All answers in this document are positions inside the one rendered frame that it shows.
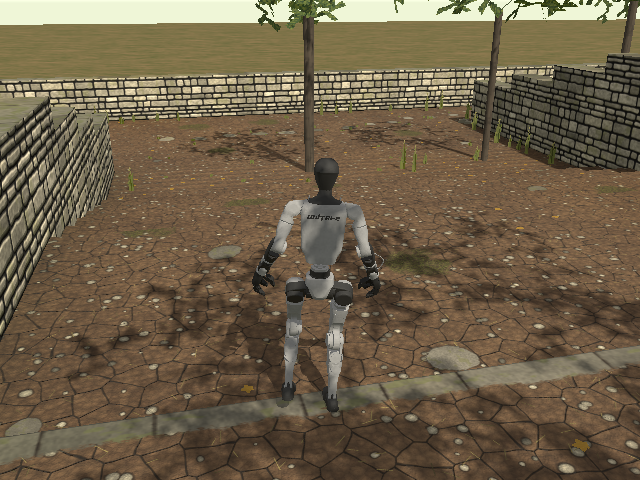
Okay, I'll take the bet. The robot left forearm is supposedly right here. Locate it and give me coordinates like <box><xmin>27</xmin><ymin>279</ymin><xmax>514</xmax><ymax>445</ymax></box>
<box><xmin>256</xmin><ymin>237</ymin><xmax>279</xmax><ymax>276</ymax></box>

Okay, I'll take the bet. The robot left upper arm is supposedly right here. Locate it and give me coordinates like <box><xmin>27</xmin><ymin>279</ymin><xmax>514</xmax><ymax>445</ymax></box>
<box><xmin>270</xmin><ymin>200</ymin><xmax>304</xmax><ymax>254</ymax></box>

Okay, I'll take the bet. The robot left foot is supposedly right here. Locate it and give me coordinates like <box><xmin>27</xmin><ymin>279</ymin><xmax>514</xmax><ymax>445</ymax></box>
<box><xmin>281</xmin><ymin>381</ymin><xmax>296</xmax><ymax>401</ymax></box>

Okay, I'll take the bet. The robot right thigh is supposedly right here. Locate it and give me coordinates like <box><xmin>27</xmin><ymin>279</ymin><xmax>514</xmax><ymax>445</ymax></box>
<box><xmin>325</xmin><ymin>280</ymin><xmax>353</xmax><ymax>350</ymax></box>

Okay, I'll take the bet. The robot right hand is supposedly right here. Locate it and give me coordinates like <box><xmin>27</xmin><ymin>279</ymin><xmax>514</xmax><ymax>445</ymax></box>
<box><xmin>358</xmin><ymin>276</ymin><xmax>381</xmax><ymax>298</ymax></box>

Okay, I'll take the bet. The robot right upper arm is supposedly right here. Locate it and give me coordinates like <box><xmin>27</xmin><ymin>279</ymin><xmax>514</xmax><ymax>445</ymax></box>
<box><xmin>345</xmin><ymin>202</ymin><xmax>372</xmax><ymax>258</ymax></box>

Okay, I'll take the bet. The robot left hand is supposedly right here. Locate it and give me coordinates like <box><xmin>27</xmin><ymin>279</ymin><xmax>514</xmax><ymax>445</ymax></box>
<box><xmin>252</xmin><ymin>271</ymin><xmax>275</xmax><ymax>296</ymax></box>

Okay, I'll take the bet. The robot right forearm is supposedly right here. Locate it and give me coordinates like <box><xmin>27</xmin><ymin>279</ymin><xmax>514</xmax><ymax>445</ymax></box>
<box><xmin>361</xmin><ymin>242</ymin><xmax>379</xmax><ymax>280</ymax></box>

